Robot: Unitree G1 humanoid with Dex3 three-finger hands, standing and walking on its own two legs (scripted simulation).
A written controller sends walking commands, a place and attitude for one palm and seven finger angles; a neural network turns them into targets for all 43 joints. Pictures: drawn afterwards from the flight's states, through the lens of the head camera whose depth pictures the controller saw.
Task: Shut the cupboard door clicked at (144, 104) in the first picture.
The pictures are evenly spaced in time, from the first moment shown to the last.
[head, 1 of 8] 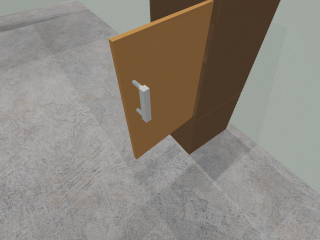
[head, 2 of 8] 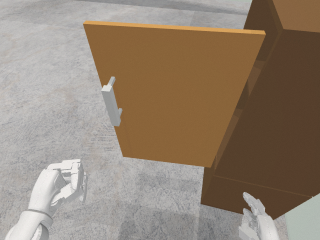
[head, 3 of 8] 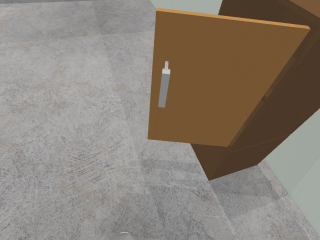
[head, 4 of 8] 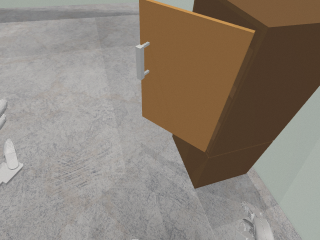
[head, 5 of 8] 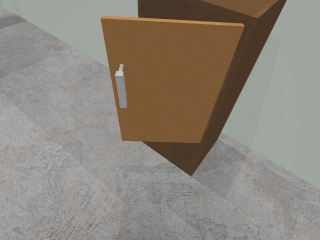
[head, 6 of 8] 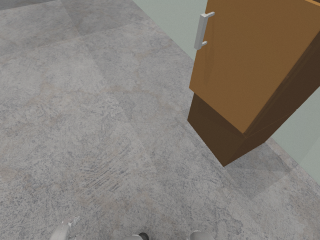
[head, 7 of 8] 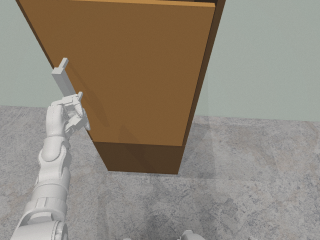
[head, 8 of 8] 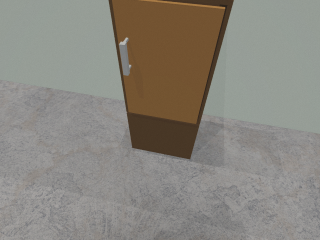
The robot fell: no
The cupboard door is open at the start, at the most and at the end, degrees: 96 96 0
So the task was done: yes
